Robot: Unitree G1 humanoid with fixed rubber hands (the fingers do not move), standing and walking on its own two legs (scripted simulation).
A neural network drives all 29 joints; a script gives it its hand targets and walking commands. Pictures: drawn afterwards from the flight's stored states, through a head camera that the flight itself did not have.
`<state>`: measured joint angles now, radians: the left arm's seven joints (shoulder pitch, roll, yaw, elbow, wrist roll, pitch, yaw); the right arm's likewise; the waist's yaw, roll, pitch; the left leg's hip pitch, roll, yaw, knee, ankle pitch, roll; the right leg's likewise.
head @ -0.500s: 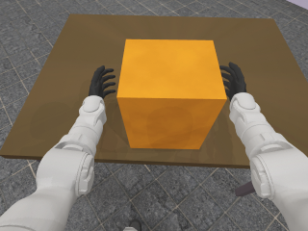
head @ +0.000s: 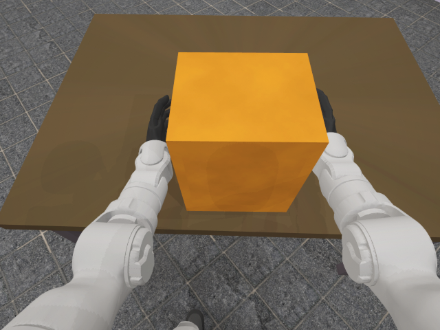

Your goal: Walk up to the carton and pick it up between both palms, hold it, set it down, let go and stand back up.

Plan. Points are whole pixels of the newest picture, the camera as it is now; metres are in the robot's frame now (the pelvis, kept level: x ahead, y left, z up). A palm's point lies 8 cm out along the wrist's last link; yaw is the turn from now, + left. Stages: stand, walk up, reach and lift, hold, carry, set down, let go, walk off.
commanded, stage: reach and lift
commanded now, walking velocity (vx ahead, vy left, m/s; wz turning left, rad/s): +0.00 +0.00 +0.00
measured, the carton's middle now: (239, 142) +0.44 +0.03 +0.05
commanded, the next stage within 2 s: none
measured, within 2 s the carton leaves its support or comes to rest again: leaves its support in 1.80 s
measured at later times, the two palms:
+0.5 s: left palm (161, 149) +0.41 +0.17 +0.05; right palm (326, 146) +0.44 -0.13 +0.06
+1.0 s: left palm (160, 149) +0.41 +0.17 +0.05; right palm (325, 145) +0.44 -0.12 +0.06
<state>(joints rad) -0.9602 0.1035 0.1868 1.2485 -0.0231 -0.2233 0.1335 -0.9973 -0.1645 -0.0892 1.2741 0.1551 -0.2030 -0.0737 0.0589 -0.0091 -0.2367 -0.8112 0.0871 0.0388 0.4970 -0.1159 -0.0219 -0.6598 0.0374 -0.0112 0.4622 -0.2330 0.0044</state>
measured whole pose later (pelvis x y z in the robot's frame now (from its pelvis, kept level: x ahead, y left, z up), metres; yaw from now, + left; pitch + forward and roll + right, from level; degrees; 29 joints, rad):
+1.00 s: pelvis +0.02 -0.01 +0.02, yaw +0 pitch +14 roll +0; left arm -0.78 -0.04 0.53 1.03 0.37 -0.18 0.06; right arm -0.81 0.06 -0.67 1.07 -0.49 -0.28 -0.03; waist 0.06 -0.05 -0.10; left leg -0.48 0.07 0.07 0.31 -0.08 -0.02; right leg -0.36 0.02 0.01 0.32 -0.21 0.00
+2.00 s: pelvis +0.01 -0.01 +0.02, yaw +1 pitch +17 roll -1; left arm -0.80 0.00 0.48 1.10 0.30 -0.26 0.10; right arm -0.86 0.01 -0.58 1.21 -0.43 -0.41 -0.08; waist 0.05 -0.06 -0.17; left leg -0.54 0.07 0.06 0.30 -0.05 -0.02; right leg -0.41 0.02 -0.01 0.30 -0.18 0.00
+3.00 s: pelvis +0.00 -0.01 +0.02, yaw +2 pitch +1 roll -1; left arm -0.73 0.01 0.34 0.70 0.27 0.23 0.04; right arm -0.79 0.02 -0.28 0.94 -0.04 -0.06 -0.13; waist 0.00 -0.08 -0.05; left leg -0.22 0.06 0.05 0.25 -0.05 -0.03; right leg -0.07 0.01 -0.02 0.24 -0.18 0.00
